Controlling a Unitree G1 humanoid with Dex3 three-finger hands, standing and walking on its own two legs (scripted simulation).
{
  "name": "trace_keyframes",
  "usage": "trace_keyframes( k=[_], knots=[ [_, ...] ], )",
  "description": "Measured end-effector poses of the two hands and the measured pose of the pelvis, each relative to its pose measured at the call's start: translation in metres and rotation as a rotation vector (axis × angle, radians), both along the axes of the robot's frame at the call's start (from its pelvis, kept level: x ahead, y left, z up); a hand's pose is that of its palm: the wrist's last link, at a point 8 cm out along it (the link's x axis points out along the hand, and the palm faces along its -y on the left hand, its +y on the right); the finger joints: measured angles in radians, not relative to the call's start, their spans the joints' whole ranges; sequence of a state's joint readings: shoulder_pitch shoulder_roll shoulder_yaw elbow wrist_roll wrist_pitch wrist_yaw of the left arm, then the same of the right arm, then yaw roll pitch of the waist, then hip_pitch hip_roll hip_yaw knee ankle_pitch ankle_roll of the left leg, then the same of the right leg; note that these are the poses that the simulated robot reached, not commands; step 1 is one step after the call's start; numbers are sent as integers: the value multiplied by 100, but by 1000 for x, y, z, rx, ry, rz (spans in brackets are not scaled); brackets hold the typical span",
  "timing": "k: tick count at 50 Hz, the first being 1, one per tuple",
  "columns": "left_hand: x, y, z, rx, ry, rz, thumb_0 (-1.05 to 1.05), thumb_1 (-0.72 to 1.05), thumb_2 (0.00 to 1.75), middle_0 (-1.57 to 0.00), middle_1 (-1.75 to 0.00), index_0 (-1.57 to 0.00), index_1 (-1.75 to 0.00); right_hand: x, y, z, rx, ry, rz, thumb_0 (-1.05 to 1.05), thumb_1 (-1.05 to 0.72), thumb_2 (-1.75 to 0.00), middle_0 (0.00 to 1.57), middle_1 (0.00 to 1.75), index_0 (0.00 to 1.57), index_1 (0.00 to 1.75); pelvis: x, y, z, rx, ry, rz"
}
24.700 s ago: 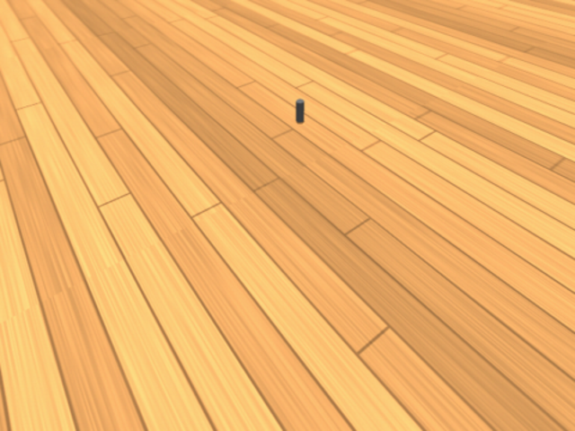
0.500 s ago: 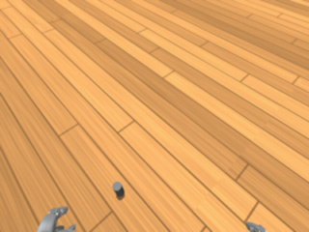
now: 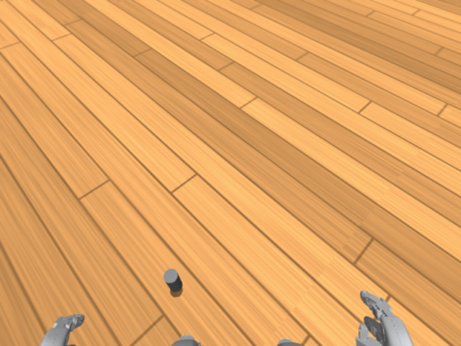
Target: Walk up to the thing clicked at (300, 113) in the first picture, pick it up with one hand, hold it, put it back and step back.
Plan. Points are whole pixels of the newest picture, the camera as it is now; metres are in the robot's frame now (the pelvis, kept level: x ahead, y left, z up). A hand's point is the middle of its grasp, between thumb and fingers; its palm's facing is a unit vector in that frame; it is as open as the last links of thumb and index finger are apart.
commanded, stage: go down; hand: left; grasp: from the side
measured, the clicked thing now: (173, 280) +0.41 +0.22 -0.65
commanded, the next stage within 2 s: none
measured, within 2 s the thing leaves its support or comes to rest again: neither
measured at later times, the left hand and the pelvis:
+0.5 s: hand out of the picture +0.14 +0.28 -0.15, palm faces -0.03 -0.91 -0.42, open 15.8 cm; pelvis -0.01 +0.00 -0.04, yaw +0 degrees
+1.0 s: hand (90, 299) +0.27 +0.33 -0.24, palm faces +0.02 -0.87 -0.50, open 16.5 cm; pelvis -0.05 +0.00 -0.16, yaw -2 degrees
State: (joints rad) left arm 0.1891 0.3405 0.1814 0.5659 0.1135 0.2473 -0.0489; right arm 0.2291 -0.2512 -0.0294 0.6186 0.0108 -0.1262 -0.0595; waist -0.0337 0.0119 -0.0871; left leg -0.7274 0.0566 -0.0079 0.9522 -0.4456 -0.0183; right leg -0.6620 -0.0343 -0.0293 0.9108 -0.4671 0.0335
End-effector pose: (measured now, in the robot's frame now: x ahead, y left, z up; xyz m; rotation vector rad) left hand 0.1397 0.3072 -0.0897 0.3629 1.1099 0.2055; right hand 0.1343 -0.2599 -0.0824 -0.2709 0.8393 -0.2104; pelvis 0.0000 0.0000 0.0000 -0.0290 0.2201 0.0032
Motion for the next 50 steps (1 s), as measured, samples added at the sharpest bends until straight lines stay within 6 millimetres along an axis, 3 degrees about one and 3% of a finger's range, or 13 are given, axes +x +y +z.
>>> trace_keyframes(
  k=[12,28,32,42,50],
  knots=[
    [-4,5,-8,12,3,-6,-1,-47,54,-5,-54,-6,-54,20,7,-11,-16,-74,25,1,-84,-89,20,30,20,30,1,-3,-19,-11,53,6],
    [-6,14,-28,57,-49,-45,-1,-47,50,-7,-51,-7,-50,5,6,-37,-29,-62,43,1,-85,-89,20,30,20,30,-14,-5,-44,-17,105,4],
    [12,27,-43,91,-106,-62,-1,-48,49,-6,-49,-7,-49,-1,1,-55,-45,-43,66,1,-85,-89,20,30,20,30,-23,-6,-60,-15,138,0],
    [90,49,-81,154,-342,-196,-1,-55,45,-6,-48,-7,-48,-24,-15,-124,-67,68,63,1,-86,-89,20,30,20,30,-43,-4,-119,-16,248,-19],
    [108,67,-112,128,-448,-179,-1,-47,31,-5,-32,-6,-32,-49,-17,-177,-45,186,56,1,-86,-89,20,30,20,30,-55,-4,-160,-21,307,-32]
  ],
)
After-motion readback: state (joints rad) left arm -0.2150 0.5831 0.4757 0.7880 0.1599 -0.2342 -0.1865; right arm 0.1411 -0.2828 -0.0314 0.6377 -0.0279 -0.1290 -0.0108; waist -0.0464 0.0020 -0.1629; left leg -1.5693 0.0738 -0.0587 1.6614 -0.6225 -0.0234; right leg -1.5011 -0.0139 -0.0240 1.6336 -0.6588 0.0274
